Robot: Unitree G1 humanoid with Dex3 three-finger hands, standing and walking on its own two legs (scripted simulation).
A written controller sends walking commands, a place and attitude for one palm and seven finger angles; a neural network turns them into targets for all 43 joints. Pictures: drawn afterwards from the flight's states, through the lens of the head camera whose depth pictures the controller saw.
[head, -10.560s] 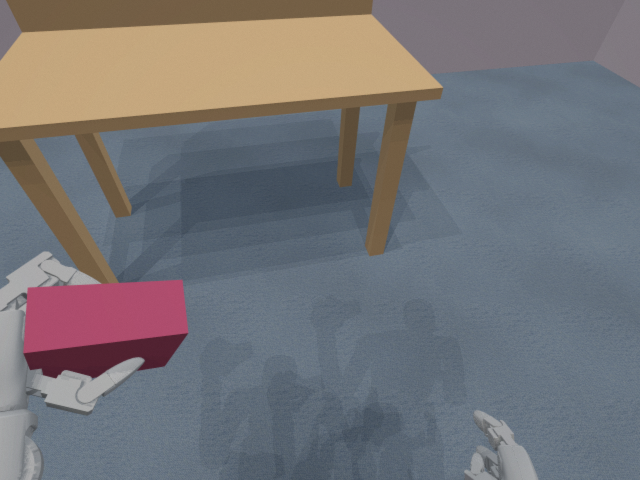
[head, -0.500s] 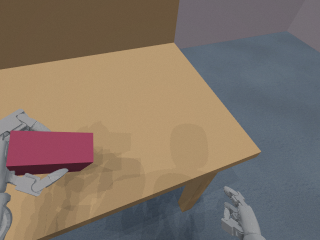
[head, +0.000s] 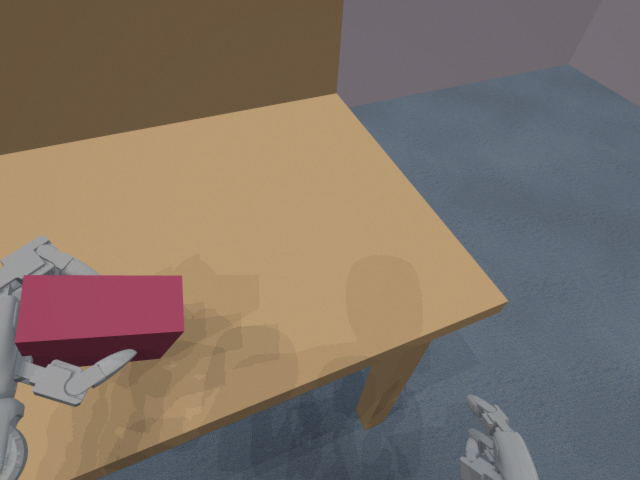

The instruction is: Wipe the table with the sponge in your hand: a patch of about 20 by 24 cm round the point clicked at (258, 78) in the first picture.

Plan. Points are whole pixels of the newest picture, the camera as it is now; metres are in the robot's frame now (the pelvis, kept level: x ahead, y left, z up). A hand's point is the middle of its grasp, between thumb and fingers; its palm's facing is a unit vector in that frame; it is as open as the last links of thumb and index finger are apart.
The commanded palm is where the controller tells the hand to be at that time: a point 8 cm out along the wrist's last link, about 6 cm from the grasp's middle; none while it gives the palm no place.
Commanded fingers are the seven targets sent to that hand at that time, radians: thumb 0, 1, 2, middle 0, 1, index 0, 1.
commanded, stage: look again from close up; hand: left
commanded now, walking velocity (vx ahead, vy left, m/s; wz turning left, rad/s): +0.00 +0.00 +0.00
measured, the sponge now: (127, 323) +0.23 +0.21 +0.13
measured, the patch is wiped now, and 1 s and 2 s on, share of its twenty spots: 0.00 0.00 0.00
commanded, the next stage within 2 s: shuffle to correct the standing spot in 0.04 s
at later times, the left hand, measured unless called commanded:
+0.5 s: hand (90, 343) +0.20 +0.22 +0.16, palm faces +0.33 -0.84 -0.43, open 9.6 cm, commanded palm +0.14 +0.26 +0.17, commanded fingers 0.00 0.10 1.30 -1.20 -1.60 -1.20 -1.60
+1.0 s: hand (64, 359) +0.18 +0.23 +0.16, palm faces +0.34 -0.78 -0.53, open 9.6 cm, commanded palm +0.11 +0.26 +0.17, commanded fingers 0.00 0.10 1.30 -1.20 -1.60 -1.20 -1.60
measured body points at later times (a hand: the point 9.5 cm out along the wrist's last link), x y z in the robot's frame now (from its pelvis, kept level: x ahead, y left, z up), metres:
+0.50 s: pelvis -0.03 -0.02 +0.00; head +0.01 -0.01 +0.44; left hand +0.17 +0.26 +0.18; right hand +0.16 -0.24 -0.08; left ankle +0.01 +0.07 -0.74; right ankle +0.02 -0.11 -0.74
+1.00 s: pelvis -0.05 -0.02 -0.01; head -0.02 -0.01 +0.44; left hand +0.16 +0.27 +0.19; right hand +0.09 -0.27 -0.09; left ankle -0.08 +0.08 -0.74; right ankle +0.02 -0.11 -0.74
